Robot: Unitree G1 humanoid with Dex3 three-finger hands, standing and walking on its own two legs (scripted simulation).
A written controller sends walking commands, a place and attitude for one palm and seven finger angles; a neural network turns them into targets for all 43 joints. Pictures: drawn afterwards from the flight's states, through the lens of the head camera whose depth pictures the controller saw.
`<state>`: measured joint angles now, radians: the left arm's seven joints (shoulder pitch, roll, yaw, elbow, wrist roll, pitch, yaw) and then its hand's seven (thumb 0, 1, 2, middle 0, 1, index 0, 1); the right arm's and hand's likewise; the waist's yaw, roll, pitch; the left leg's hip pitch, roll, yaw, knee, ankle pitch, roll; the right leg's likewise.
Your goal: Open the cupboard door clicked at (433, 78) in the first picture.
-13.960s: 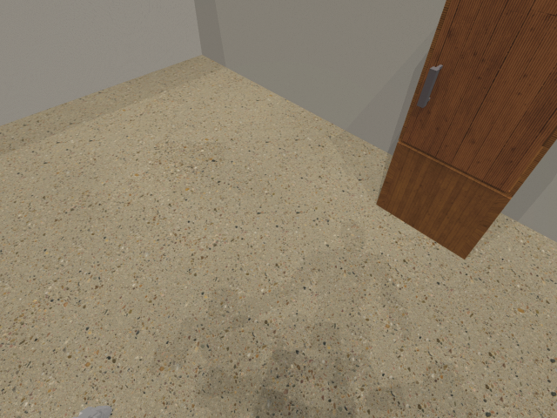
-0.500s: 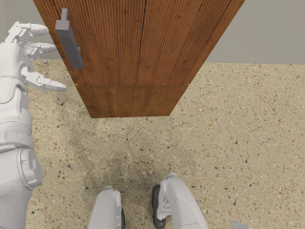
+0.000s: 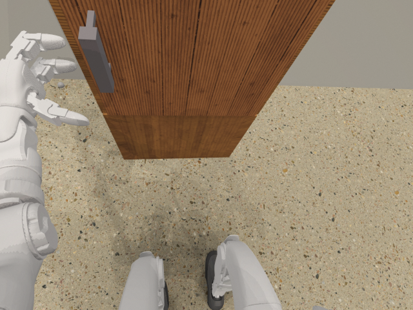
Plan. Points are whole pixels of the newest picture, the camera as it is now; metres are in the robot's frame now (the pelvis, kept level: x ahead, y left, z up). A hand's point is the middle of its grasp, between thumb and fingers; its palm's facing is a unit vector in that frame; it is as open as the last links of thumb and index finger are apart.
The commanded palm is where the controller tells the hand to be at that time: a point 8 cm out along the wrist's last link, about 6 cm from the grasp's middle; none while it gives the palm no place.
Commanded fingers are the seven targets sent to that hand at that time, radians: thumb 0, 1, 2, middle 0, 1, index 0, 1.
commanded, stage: slide the fingers in behind the handle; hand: left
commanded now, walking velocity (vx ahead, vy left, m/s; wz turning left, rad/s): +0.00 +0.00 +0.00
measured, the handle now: (99, 54) +0.56 +0.17 +0.04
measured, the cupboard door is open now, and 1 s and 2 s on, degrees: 0 0 0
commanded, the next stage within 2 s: close the thumb around the handle in 1.38 s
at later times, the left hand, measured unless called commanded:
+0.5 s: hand (86, 84) +0.50 +0.19 +0.04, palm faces -0.02 -1.00 -0.01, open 14.0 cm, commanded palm +0.48 +0.22 +0.04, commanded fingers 0.00 -0.50 0.30 -0.30 -1.20 -0.30 -1.20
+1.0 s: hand (107, 86) +0.50 +0.15 +0.04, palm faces -0.01 -1.00 -0.01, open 14.0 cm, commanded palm +0.48 +0.19 +0.04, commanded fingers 0.00 -0.50 0.30 -0.30 -1.20 -0.30 -1.20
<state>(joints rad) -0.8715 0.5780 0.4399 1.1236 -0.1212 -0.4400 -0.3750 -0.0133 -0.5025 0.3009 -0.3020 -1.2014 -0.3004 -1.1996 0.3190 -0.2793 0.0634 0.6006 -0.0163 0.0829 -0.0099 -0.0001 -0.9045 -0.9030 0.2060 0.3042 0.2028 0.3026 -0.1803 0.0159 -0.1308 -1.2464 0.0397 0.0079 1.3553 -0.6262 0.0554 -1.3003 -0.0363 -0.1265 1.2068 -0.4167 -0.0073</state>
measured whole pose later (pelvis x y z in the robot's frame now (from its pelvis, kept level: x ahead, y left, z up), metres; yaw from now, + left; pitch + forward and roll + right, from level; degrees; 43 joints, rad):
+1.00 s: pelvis +0.00 -0.01 +0.01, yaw +1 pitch +28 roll -3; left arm -0.85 0.40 0.33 1.11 -0.08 -0.52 -0.18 -0.01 -0.50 0.30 -0.30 -1.20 -0.30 -1.20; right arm 0.31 -0.26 0.04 0.60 -0.03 0.08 0.02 0.00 -0.91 -0.90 0.20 0.30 0.20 0.30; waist -0.17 0.02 -0.14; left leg -1.19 0.03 0.02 1.32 -0.62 0.04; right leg -1.27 -0.04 -0.11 1.21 -0.42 -0.02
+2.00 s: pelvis +0.00 -0.01 +0.01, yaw +0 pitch +28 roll -3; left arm -0.84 0.40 0.34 1.12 -0.08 -0.53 -0.17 0.00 0.48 0.72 -0.36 -1.29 -0.37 -1.30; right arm 0.31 -0.25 0.04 0.60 -0.03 0.08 0.02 0.00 -0.91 -0.90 0.20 0.30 0.20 0.30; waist -0.18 0.02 -0.14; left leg -1.19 0.03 0.03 1.32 -0.62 0.05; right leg -1.28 -0.04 -0.09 1.21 -0.42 -0.01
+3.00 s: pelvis +0.02 -0.03 +0.02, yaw +2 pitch +23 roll +0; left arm -0.09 -0.07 -0.03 0.42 0.06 -0.54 0.45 0.01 0.66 0.78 -0.31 -1.26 -0.34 -1.25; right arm 0.15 -0.18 -0.01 0.52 -0.07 0.02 0.05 0.00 -0.91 -0.90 0.20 0.30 0.20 0.30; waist -0.03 -0.01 -0.19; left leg -1.00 0.02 0.04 1.23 -0.63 0.02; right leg -1.12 -0.04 -0.08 1.19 -0.47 -0.03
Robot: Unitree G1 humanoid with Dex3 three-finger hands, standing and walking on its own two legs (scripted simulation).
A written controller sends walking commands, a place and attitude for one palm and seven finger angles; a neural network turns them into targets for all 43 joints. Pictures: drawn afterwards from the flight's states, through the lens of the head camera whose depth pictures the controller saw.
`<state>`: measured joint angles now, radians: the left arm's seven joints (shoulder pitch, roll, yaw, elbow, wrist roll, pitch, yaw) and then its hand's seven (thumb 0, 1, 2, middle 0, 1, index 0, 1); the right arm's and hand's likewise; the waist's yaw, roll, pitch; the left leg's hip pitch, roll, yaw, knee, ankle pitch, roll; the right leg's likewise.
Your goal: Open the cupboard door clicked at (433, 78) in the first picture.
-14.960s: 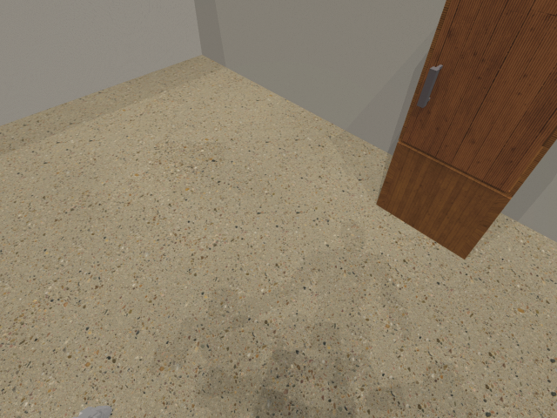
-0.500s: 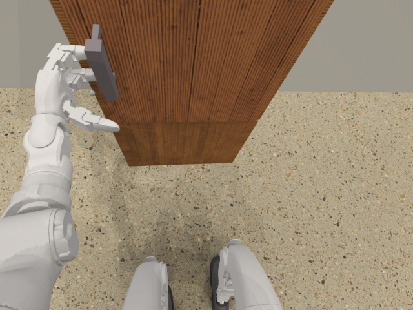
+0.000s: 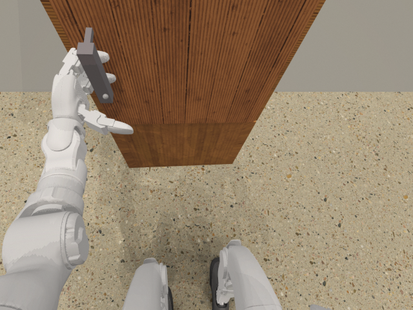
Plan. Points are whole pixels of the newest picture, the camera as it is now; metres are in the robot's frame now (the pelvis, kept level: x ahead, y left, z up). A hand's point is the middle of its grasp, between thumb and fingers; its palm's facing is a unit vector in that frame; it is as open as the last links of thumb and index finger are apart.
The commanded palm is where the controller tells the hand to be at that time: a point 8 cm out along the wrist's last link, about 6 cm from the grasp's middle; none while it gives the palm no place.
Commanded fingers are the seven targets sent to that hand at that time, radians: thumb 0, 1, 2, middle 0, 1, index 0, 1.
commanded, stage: slide the fingers in behind the handle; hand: left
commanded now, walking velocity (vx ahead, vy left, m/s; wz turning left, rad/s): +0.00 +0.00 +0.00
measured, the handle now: (98, 67) +0.56 +0.17 +0.04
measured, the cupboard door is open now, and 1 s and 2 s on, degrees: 0 0 24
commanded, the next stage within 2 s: close the thumb around the handle in 0.38 s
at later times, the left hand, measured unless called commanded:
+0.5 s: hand (107, 95) +0.51 +0.15 +0.03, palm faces +0.00 -1.00 -0.02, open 14.0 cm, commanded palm +0.48 +0.20 +0.03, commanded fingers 0.00 -0.39 0.35 -0.31 -1.21 -0.31 -1.21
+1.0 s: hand (105, 96) +0.50 +0.16 +0.03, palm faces -0.01 -1.00 -0.01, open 7.2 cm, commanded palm +0.48 +0.20 +0.03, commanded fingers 0.00 0.90 0.90 -0.40 -1.35 -0.40 -1.35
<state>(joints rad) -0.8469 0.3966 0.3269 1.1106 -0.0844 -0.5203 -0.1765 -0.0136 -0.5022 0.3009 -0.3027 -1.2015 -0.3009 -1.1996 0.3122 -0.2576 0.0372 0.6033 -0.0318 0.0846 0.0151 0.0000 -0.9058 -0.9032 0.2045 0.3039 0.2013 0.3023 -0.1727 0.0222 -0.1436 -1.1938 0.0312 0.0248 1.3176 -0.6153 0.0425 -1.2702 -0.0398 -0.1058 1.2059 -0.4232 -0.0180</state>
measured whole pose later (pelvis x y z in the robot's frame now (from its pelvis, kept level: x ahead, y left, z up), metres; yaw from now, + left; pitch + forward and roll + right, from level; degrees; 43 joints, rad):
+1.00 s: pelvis +0.00 +0.00 +0.00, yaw +0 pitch +28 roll -3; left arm -0.84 0.40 0.34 1.12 -0.08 -0.53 -0.17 0.00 0.48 0.72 -0.36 -1.29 -0.37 -1.30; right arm 0.31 -0.25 0.04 0.60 -0.03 0.08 0.02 0.00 -0.91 -0.90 0.20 0.30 0.20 0.30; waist -0.18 0.02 -0.14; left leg -1.19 0.03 0.03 1.32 -0.62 0.05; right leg -1.28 -0.04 -0.09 1.21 -0.42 -0.01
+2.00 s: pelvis +0.02 -0.02 +0.02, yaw +1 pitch +23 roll +0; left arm -0.09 -0.07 -0.03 0.42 0.06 -0.54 0.45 0.01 0.66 0.78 -0.31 -1.26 -0.34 -1.25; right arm 0.15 -0.18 -0.01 0.52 -0.07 0.02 0.05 0.00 -0.91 -0.90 0.20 0.30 0.20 0.30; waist -0.03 -0.01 -0.19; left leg -1.00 0.02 0.04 1.23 -0.63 0.02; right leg -1.12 -0.04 -0.08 1.19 -0.47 -0.03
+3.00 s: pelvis +0.00 -0.05 +0.01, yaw +4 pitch +20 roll +1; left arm 0.08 -0.10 -0.22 0.29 0.12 -0.44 0.57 0.00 -0.22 0.42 -0.32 -1.22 -0.38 -1.22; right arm 0.18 -0.18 0.00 0.59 -0.08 -0.12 0.01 0.01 -0.91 -0.90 0.20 0.30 0.20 0.30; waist -0.02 0.01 -0.19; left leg -1.02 0.01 -0.02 1.26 -0.59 -0.03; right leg -1.12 -0.06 -0.13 1.23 -0.47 -0.09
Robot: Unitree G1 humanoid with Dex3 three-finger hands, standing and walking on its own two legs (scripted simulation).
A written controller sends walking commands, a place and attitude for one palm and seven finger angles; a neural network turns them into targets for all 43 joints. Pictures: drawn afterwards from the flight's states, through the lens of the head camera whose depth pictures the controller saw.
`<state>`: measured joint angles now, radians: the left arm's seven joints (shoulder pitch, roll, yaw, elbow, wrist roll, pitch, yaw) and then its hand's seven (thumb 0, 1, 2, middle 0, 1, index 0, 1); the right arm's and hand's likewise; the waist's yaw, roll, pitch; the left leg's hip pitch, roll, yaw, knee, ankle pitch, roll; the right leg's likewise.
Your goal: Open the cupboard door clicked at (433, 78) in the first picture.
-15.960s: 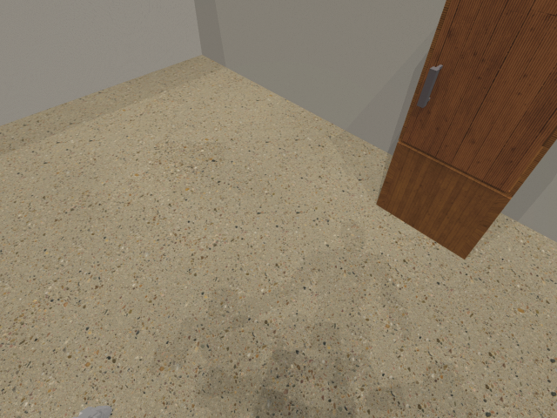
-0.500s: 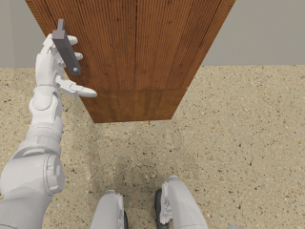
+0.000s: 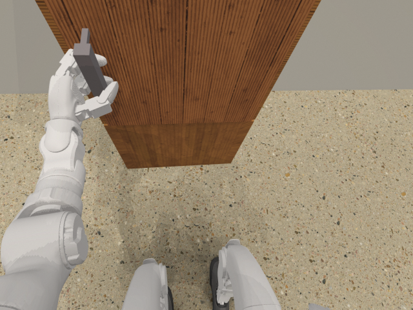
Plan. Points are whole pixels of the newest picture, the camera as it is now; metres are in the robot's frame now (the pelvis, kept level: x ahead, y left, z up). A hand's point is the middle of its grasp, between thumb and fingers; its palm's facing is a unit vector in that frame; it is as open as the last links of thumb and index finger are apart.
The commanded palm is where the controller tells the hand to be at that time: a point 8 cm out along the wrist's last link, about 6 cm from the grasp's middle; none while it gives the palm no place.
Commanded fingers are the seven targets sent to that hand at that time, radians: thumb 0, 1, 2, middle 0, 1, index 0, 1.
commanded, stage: close the thumb around the handle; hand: left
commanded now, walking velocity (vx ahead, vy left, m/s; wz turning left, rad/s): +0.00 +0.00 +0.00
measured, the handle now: (95, 68) +0.56 +0.17 +0.04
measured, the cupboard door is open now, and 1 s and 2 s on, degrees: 0 24 38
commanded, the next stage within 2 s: pull the door open along its arc in 0.18 s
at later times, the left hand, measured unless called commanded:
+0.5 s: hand (107, 101) +0.49 +0.15 +0.03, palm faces +0.01 -1.00 -0.01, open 6.2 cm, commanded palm +0.44 +0.19 +0.03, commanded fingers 0.00 0.90 0.90 -0.40 -1.35 -0.40 -1.35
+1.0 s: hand (141, 169) +0.36 +0.09 +0.03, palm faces +0.36 -0.93 +0.05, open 6.4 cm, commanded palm +0.29 +0.15 +0.03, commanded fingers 0.00 0.90 0.90 -0.40 -1.35 -0.40 -1.35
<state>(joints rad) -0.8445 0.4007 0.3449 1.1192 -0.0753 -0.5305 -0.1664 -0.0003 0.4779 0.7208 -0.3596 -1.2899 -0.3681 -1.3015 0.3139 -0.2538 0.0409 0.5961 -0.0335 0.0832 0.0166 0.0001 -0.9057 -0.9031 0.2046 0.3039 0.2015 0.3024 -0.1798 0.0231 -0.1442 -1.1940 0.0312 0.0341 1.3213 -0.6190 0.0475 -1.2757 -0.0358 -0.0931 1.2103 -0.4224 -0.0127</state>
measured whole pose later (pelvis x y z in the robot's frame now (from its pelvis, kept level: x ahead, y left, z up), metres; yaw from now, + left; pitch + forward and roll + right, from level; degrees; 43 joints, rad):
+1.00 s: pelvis +0.02 -0.02 +0.02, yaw +1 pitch +23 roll +0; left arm -0.09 -0.07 -0.03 0.42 0.06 -0.54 0.45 0.01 0.66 0.78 -0.31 -1.26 -0.34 -1.25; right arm 0.15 -0.18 -0.01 0.52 -0.07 0.02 0.05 0.00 -0.91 -0.90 0.20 0.30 0.20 0.30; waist -0.03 -0.01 -0.19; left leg -1.00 0.02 0.04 1.23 -0.63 0.02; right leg -1.12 -0.04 -0.08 1.19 -0.47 -0.03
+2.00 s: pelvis +0.00 -0.05 +0.01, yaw +5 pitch +20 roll +1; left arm 0.08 -0.10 -0.22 0.29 0.12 -0.44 0.57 0.00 -0.22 0.42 -0.32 -1.22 -0.38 -1.22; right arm 0.18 -0.18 0.00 0.59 -0.08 -0.12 0.01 0.01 -0.91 -0.90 0.20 0.30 0.20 0.30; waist -0.02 0.01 -0.19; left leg -1.02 0.01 -0.02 1.26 -0.59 -0.03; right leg -1.12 -0.06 -0.13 1.23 -0.47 -0.09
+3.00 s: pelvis +0.01 -0.01 +0.00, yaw +3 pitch +21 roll +0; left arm 0.36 0.05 -0.28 -0.02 0.04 -0.45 0.10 -0.01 -0.50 0.30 -0.17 -0.34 -0.22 -0.34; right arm 0.23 -0.20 0.01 0.41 -0.03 -0.05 0.03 0.01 -0.90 -0.90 0.20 0.30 0.20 0.30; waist -0.01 0.01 -0.18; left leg -1.05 -0.01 0.03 1.34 -0.66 0.03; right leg -1.16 -0.07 -0.08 1.29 -0.50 -0.02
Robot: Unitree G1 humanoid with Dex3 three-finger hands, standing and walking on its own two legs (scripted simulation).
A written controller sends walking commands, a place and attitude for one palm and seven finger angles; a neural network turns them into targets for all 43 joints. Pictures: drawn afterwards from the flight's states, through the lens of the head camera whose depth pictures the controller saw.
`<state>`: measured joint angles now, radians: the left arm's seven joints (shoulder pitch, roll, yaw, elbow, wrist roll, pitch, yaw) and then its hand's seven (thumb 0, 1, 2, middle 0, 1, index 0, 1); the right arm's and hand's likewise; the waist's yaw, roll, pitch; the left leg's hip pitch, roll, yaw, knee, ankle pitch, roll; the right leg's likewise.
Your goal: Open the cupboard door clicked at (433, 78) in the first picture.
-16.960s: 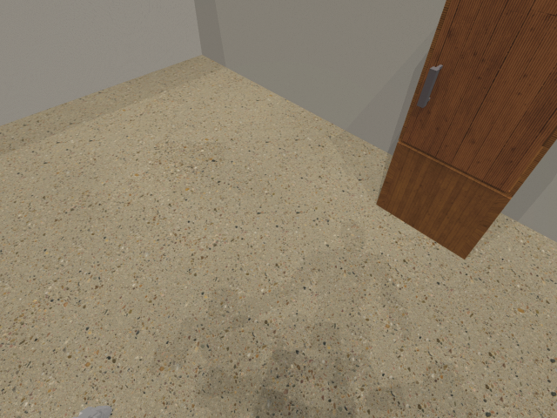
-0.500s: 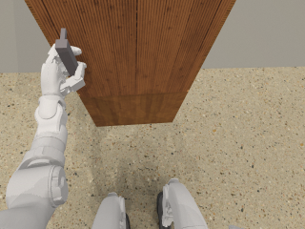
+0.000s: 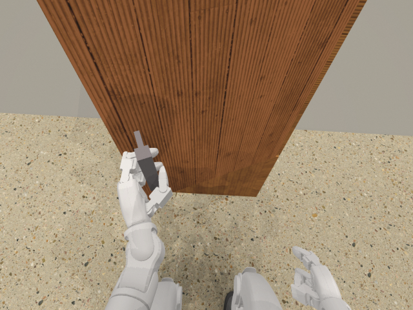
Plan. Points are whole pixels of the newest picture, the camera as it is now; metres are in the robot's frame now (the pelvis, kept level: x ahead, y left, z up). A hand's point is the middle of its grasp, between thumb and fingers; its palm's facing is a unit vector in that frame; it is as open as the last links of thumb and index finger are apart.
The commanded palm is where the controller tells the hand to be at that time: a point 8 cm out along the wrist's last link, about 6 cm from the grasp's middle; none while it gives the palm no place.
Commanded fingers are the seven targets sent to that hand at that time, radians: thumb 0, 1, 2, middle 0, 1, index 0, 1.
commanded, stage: pull the door open along its arc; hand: left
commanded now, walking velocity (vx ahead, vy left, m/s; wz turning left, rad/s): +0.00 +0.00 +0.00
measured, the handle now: (146, 161) +0.39 +0.14 +0.02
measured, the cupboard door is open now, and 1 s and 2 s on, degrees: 24 38 39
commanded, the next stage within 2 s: open thumb and fingers to let go in 0.40 s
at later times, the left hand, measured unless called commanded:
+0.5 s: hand (193, 230) +0.26 +0.04 +0.02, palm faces +0.30 -0.95 -0.03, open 6.4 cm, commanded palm +0.22 +0.09 +0.01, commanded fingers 0.00 0.83 0.87 -0.40 -1.34 -0.40 -1.34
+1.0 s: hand (189, 225) +0.27 +0.04 +0.01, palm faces +0.36 -0.93 -0.02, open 12.0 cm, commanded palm +0.22 +0.09 +0.01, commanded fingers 0.00 -0.50 0.30 -0.27 -1.00 -0.27 -1.00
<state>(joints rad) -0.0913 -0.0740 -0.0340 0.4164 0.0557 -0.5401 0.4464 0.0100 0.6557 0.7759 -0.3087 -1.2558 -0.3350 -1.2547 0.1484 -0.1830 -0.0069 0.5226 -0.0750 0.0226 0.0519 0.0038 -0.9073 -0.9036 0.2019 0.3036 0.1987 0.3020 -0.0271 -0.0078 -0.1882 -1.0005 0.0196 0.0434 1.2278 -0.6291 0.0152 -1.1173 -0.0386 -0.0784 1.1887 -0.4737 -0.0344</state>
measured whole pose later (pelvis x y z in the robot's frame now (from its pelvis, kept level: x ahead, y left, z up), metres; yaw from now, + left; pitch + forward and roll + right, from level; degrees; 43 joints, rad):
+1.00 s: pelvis -0.03 -0.03 -0.01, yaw +3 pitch +20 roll +1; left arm 0.08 -0.10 -0.22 0.29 0.12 -0.44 0.57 0.00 -0.22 0.42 -0.32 -1.22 -0.38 -1.22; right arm 0.18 -0.18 0.00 0.59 -0.08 -0.12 0.01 0.01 -0.91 -0.90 0.20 0.30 0.20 0.30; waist -0.02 0.01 -0.19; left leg -1.02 0.01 -0.02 1.26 -0.59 -0.03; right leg -1.12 -0.06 -0.13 1.23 -0.47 -0.09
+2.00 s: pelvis -0.02 +0.01 -0.02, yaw +1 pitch +21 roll +0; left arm 0.36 0.05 -0.28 -0.02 0.04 -0.45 0.10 -0.01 -0.50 0.30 -0.17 -0.34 -0.22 -0.34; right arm 0.23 -0.20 0.01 0.41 -0.03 -0.05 0.03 0.01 -0.90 -0.90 0.20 0.30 0.20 0.30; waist -0.01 0.01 -0.18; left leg -1.05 -0.01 0.03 1.34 -0.66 0.03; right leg -1.16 -0.07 -0.08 1.29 -0.50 -0.02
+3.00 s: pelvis -0.02 +0.01 +0.00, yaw +2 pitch +17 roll -2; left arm 0.62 0.21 -0.01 -0.33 -0.18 -0.31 -0.14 -0.01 -0.50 0.30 -0.15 -0.30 -0.15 -0.30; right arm 0.27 -0.20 0.02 0.37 0.03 -0.04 -0.06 0.01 -0.90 -0.90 0.20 0.30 0.20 0.30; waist 0.01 0.03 -0.19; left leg -0.95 0.00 0.00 1.28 -0.63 0.03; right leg -1.02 -0.05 -0.12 1.20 -0.47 -0.02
